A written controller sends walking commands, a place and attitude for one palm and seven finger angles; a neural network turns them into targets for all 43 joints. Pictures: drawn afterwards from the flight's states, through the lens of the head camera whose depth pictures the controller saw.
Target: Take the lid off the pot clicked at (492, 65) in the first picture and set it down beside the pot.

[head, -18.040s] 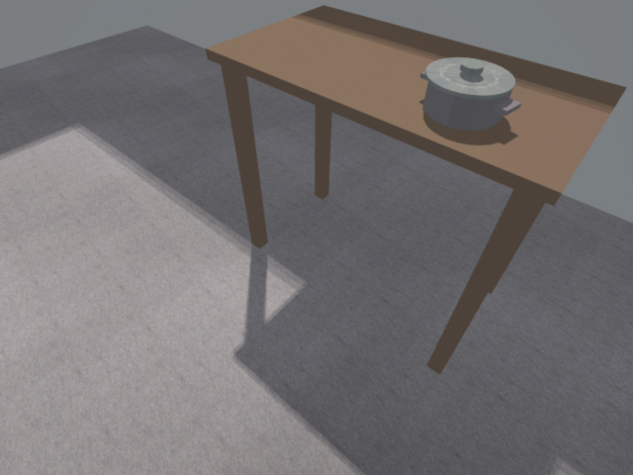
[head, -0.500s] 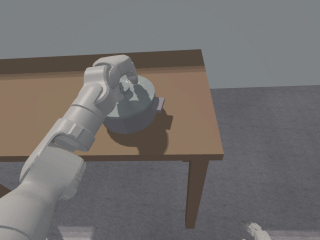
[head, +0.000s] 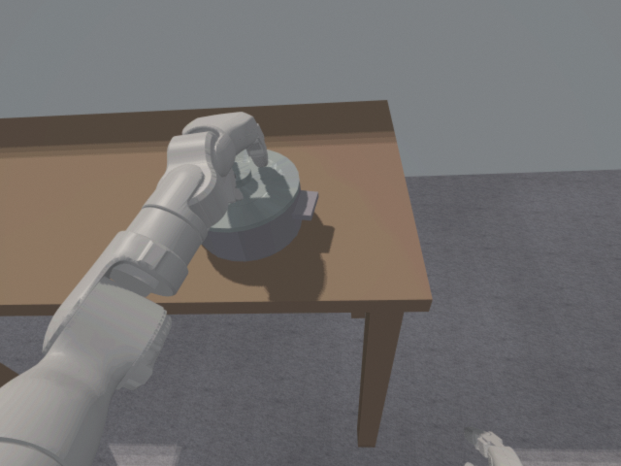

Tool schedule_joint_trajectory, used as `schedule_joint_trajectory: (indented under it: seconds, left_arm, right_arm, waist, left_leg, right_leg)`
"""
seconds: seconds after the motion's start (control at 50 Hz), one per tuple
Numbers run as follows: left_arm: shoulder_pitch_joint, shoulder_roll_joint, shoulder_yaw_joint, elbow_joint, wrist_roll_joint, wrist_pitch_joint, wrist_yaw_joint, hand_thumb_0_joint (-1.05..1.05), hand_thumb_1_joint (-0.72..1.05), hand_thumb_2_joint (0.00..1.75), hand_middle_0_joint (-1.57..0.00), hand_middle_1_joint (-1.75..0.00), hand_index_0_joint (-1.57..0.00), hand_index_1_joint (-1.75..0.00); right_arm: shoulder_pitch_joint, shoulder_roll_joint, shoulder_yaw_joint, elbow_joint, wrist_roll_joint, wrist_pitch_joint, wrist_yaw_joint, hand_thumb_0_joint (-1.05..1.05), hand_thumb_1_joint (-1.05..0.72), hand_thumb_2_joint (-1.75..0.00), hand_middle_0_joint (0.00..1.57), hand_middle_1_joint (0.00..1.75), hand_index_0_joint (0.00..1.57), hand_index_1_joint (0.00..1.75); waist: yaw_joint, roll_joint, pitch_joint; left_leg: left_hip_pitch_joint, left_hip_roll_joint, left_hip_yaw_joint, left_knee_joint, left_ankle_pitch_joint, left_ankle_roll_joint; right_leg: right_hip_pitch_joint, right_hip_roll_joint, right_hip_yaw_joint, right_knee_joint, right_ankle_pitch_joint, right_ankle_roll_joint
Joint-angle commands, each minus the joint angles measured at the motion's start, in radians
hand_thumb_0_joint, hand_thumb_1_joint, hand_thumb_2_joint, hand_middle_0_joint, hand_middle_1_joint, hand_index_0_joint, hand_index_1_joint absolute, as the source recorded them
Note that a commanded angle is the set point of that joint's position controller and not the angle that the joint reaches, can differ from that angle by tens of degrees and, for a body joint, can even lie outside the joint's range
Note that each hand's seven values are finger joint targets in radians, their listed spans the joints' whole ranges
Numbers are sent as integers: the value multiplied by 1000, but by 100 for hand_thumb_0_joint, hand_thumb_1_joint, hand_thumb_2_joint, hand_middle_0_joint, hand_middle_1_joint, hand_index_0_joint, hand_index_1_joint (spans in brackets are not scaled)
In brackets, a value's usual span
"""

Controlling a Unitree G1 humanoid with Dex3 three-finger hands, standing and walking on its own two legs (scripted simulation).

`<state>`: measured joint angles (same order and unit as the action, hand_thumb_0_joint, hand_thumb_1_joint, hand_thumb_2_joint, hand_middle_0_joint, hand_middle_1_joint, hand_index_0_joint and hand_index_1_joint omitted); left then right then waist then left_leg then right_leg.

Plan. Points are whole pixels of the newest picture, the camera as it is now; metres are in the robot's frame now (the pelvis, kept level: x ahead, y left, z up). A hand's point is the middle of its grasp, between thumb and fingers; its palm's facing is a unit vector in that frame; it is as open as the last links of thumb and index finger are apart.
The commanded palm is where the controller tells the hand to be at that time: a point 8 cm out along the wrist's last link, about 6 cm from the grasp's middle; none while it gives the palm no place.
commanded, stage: close the fingers and squeeze the knob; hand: left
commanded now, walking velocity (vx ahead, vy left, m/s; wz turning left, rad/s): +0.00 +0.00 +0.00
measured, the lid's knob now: (235, 175) +0.47 +0.12 +0.15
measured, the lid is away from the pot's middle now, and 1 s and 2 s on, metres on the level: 0.00 0.01 0.01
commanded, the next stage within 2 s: lift the lid straight up in 1.44 s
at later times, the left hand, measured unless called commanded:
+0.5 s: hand (226, 178) +0.44 +0.12 +0.17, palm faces -0.29 -0.09 -0.95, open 8.0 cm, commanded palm +0.41 +0.12 +0.23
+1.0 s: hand (227, 177) +0.44 +0.12 +0.17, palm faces -0.31 -0.08 -0.95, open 7.4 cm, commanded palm +0.42 +0.12 +0.23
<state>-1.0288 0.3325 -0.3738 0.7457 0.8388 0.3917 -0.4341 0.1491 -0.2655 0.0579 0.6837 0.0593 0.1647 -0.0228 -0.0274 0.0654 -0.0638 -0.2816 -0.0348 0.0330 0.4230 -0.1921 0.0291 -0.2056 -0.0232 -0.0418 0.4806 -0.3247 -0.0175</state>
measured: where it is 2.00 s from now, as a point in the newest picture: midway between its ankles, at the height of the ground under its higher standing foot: outside the picture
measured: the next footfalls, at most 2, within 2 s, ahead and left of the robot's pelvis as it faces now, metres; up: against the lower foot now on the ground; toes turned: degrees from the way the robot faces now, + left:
none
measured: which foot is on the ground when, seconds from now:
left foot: down 0.00-1.00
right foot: down 0.00-1.00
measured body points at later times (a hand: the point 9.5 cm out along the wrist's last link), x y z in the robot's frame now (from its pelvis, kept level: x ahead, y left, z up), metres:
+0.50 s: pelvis +0.00 +0.00 +0.00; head +0.00 -0.04 +0.45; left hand +0.45 +0.12 +0.23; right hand +0.15 -0.24 -0.12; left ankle +0.02 +0.11 -0.74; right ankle -0.05 -0.10 -0.74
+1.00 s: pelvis +0.00 +0.00 +0.00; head +0.00 -0.04 +0.45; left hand +0.45 +0.12 +0.23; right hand +0.15 -0.24 -0.13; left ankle +0.02 +0.11 -0.74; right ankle -0.05 -0.10 -0.74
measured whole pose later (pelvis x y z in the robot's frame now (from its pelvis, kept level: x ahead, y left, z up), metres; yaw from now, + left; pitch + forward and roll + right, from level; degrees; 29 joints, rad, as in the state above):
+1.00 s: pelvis +0.00 +0.00 +0.00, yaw +0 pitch +3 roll +1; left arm -1.03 0.34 -0.38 0.74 0.84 0.40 -0.45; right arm 0.15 -0.27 0.06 0.69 0.06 0.16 -0.03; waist -0.02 0.07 -0.06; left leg -0.28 -0.03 0.03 0.42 -0.19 0.03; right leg -0.20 -0.02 -0.04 0.48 -0.32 -0.02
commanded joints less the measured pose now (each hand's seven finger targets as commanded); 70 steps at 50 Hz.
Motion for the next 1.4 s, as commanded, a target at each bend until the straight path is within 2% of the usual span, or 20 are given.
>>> schedule_joint_trajectory:
  seconds: [0.0,0.1,0.14,0.2,0.24,0.38,0.48,0.54,0.64,0.7,0.74,0.8,0.88,0.94,0.96,1.02,1.08,1.14,1.2,1.38]
  left_arm:
    - [-517,188,94,-179,27,-6,29,0,-8,117,-65,-63,-65,-63]
    - [-502,218,112,-157,28,-8,30,0,-2,115,-65,-72,-65,-72]
    - [-497,161,70,-138,10,-7,28,0,1,114,-65,-76,-65,-76]
    - [-512,270,153,-162,32,-12,36,0,4,111,-65,-80,-65,-80]
    - [-486,240,137,-212,14,-18,31,0,7,110,-66,-82,-66,-82]
    - [-461,230,117,-199,22,-7,18,0,16,103,-69,-89,-69,-89]
    - [-482,185,81,-269,21,-4,17,0,23,97,-72,-93,-72,-93]
    - [-436,227,119,-233,6,2,20,0,27,93,-73,-95,-73,-95]
    - [-482,189,77,-204,6,3,22,0,35,85,-77,-97,-77,-97]
    - [-480,259,130,-152,31,2,22,0,40,80,-79,-98,-79,-98]
    - [-494,178,71,-185,9,-2,19,0,43,76,-81,-99,-81,-99]
    - [-509,181,73,-163,34,3,21,0,49,69,-83,-99,-83,-99]
    - [-516,217,105,-180,31,-1,18,0,42,81,-78,-96,-79,-96]
    - [-486,138,50,-149,5,0,9,0,42,85,-78,-95,-79,-95]
    - [-519,182,80,-176,19,-1,11,0,43,86,-78,-95,-79,-95]
    - [-531,146,49,-181,20,1,10,0,45,87,-78,-95,-79,-95]
    - [-518,213,104,-165,24,-2,13,0,47,89,-79,-95,-80,-96]
    - [-519,124,37,-211,-2,-7,9,0,50,90,-80,-96,-81,-97]
    - [-493,179,81,-171,19,2,11,0,53,92,-82,-96,-83,-97]
    - [-516,156,55,-163,20,0,9,0,62,96,-85,-98,-86,-99]
  right_arm:
    - [-115,-106,-34,-143,0,-46,0,0,-90,-90,20,30,20,30]
    - [-118,-107,-29,-139,1,-46,-4,0,-90,-90,20,30,20,30]
    - [-109,-110,-36,-136,3,-44,-5,0,-90,-90,20,30,20,30]
    - [-114,-112,-32,-140,-4,-54,-9,0,-90,-90,20,30,20,30]
    - [-122,-114,-35,-152,-5,-56,-6,0,-90,-90,20,30,20,30]
    - [-131,-111,-34,-150,1,-52,-5,0,-90,-90,20,30,20,30]
    - [-147,-104,-35,-156,4,-53,1,0,-90,-90,20,30,20,30]
    - [-137,-119,-33,-151,3,-46,3,0,-90,-90,20,30,20,30]
    - [-135,-115,-31,-146,3,-45,-9,0,-90,-90,20,30,20,30]
    - [-126,-114,-21,-135,1,-46,-13,0,-90,-90,20,30,20,30]
    - [-126,-113,-28,-140,1,-43,-9,0,-90,-90,20,30,20,30]
    - [-123,-108,-27,-135,0,-45,-9,0,-90,-90,20,30,20,30]
    - [-122,-112,-27,-139,-3,-48,-8,0,-90,-90,20,30,20,30]
    - [-114,-114,-33,-137,-1,-45,-8,0,-90,-90,20,30,20,30]
    - [-113,-112,-32,-134,-1,-45,-8,0,-90,-90,20,30,20,30]
    - [-115,-108,-31,-136,-2,-49,-9,0,-90,-90,20,30,20,30]
    - [-112,-114,-31,-133,-5,-50,-10,0,-90,-90,20,30,20,30]
    - [-118,-111,-37,-141,-2,-52,-5,0,-90,-90,20,30,20,30]
    - [-118,-111,-31,-134,-4,-51,-6,0,-90,-90,20,30,20,30]
    - [-119,-109,-28,-131,-2,-51,-11,0,-90,-90,20,30,20,30]
  waist:
    - [0,-131,-327]
    - [3,-144,-313]
    - [-9,-157,-283]
    - [14,-139,-354]
    - [17,-122,-388]
    - [4,-135,-308]
    - [3,-98,-354]
    - [14,-119,-331]
    - [0,-139,-312]
    - [11,-154,-318]
    - [0,-124,-317]
    - [-4,-109,-328]
    - [4,-128,-351]
    - [-9,-146,-300]
    - [-5,-156,-322]
    - [-9,-136,-328]
    - [1,-150,-334]
    - [-8,-117,-342]
    - [0,-136,-319]
    - [-5,-145,-324]
  left_leg:
    - [251,-39,-41,11,295,47]
    - [226,-41,-33,5,267,48]
    - [223,-38,-36,7,254,49]
    - [235,-45,-35,12,280,51]
    - [247,-43,-38,22,337,51]
    - [237,-44,-28,23,312,53]
    - [283,-39,-41,31,373,49]
    - [251,-38,-41,24,335,47]
    - [241,-41,-32,17,281,50]
    - [222,-42,-28,13,277,46]
    - [238,-40,-35,18,294,46]
    - [258,-39,-38,20,312,44]
    - [251,-40,-40,20,315,46]
    - [238,-39,-41,18,302,48]
    - [248,-39,-35,12,284,48]
    - [263,-42,-41,11,297,49]
    - [247,-43,-35,13,280,50]
    - [269,-41,-44,20,314,50]
    - [255,-41,-39,15,299,48]
    - [254,-40,-37,10,285,46]
  right_leg:
    - [-4,48,21,-52,433,-19]
    - [10,46,24,-56,429,-16]
    - [-15,48,16,-67,414,-18]
    - [36,44,34,-49,455,-16]
    - [60,38,31,-43,506,-18]
    - [15,46,31,-56,482,-13]
    - [3,47,27,-46,480,-18]
    - [16,48,20,-53,465,-20]
    - [-1,46,23,-64,442,-16]
    - [21,44,30,-55,452,-13]
    - [1,46,19,-58,450,-19]
    - [-15,50,23,-53,439,-19]
    - [12,48,25,-48,454,-18]
    - [-16,50,15,-61,441,-19]
    - [-4,49,23,-61,436,-15]
    - [-16,50,19,-57,434,-17]
    - [6,48,26,-58,440,-16]
    - [-10,48,18,-57,451,-21]
    - [-7,52,20,-57,438,-19]
    - [-9,50,20,-58,431,-17]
